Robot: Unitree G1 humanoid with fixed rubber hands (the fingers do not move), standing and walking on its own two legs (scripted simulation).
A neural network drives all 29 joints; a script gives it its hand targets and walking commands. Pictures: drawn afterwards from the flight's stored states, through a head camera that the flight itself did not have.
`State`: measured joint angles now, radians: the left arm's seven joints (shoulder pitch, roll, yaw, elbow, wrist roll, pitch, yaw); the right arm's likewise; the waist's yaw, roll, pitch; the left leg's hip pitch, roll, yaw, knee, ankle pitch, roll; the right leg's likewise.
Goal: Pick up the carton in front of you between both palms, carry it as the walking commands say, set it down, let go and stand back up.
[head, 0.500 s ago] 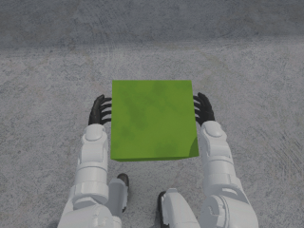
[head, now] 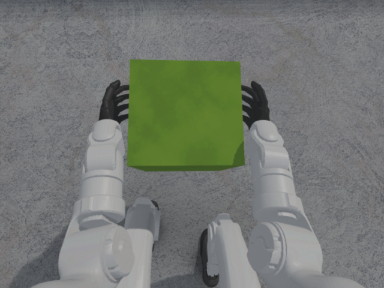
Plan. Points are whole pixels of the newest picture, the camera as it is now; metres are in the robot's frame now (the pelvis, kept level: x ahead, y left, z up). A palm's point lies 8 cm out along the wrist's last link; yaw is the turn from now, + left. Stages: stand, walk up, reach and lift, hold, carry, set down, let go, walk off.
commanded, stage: set down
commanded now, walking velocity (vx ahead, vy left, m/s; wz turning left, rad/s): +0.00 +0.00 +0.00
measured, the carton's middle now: (184, 126) +0.46 +0.05 -0.16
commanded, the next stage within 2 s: none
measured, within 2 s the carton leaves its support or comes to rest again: rests again in 1.36 s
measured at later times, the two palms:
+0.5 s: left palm (120, 125) +0.47 +0.22 -0.25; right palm (228, 127) +0.49 -0.08 -0.24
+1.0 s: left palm (124, 123) +0.50 +0.23 -0.35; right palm (218, 133) +0.51 -0.07 -0.36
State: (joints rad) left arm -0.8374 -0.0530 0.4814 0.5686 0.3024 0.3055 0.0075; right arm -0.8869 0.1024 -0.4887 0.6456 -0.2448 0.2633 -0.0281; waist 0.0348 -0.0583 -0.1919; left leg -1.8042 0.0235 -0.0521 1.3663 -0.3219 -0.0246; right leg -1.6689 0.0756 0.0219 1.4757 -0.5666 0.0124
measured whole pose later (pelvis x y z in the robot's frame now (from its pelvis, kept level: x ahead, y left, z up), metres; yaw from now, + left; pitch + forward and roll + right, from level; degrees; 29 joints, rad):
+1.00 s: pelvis -0.03 +0.01 -0.19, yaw -4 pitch +43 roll -3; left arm -1.39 0.30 0.33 0.93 0.06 0.25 0.02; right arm -1.35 -0.10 -0.29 0.85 -0.02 0.22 -0.18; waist 0.10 -0.04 0.23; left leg -2.38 0.04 -0.06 2.02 -0.39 -0.01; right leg -2.21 0.14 0.03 2.16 -0.70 0.07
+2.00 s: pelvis -0.05 +0.01 -0.21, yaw -3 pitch +35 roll -1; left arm -1.50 0.41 0.41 1.20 0.05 0.09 -0.07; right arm -1.50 -0.15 -0.27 1.03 -0.12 0.14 -0.07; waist 0.09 -0.02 0.43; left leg -2.31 0.05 -0.06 2.09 -0.39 -0.02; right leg -2.17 0.16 0.03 2.24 -0.69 0.07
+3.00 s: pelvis -0.02 +0.02 -0.06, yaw -2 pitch +47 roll -4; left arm -1.17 0.36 0.33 0.83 -0.04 0.19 -0.01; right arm -1.18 -0.22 -0.20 0.77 0.05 0.22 -0.13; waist 0.07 -0.03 -0.01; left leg -2.04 0.02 -0.04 1.55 -0.34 0.00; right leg -1.89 0.08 0.04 1.66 -0.60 0.05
